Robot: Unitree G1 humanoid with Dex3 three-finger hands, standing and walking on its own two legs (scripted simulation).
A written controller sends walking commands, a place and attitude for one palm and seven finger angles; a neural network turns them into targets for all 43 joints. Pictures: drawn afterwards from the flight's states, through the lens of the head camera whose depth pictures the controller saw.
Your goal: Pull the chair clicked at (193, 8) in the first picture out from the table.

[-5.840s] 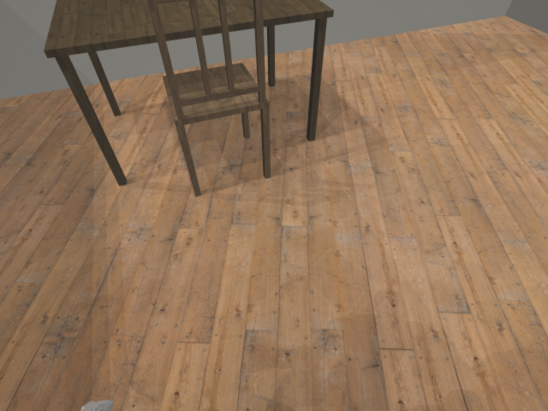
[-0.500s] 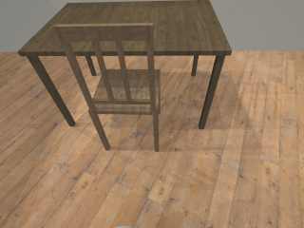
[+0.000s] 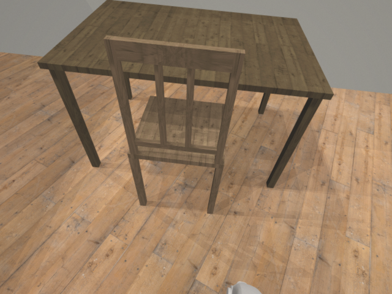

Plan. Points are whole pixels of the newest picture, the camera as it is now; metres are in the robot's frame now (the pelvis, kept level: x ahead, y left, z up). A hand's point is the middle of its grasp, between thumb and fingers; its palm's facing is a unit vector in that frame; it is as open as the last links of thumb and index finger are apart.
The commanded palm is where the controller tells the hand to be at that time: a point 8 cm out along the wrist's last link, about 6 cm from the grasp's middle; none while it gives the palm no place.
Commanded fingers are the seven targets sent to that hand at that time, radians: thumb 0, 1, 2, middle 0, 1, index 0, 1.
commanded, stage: take the last steps up to it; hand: left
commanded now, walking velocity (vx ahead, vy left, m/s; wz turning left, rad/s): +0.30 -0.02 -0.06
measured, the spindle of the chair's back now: (161, 109) +0.69 +0.17 -0.06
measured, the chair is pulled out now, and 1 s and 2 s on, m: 0.00 0.00 0.00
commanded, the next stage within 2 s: come to a stop and stand still in 0.40 s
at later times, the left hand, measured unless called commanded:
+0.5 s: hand (145, 254) +0.24 +0.14 -0.17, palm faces +0.01 -0.97 -0.22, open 7.2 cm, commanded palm none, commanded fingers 0.00 0.90 0.90 -0.20 -0.30 -0.20 -0.30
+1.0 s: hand (143, 253) +0.25 +0.15 -0.18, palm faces -0.02 -0.96 -0.29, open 7.4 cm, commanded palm none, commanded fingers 0.00 0.90 0.90 -0.20 -0.30 -0.20 -0.30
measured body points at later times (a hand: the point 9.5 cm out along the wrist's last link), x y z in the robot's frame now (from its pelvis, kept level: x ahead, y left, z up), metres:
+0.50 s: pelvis +0.19 -0.04 +0.00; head +0.21 -0.05 +0.45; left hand +0.24 +0.19 -0.15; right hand +0.20 -0.27 -0.16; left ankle +0.22 +0.10 -0.69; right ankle +0.21 -0.12 -0.74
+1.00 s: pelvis +0.22 -0.06 -0.02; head +0.26 -0.08 +0.43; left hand +0.25 +0.20 -0.16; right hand +0.30 -0.29 -0.18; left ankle +0.29 +0.10 -0.74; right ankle +0.19 -0.17 -0.75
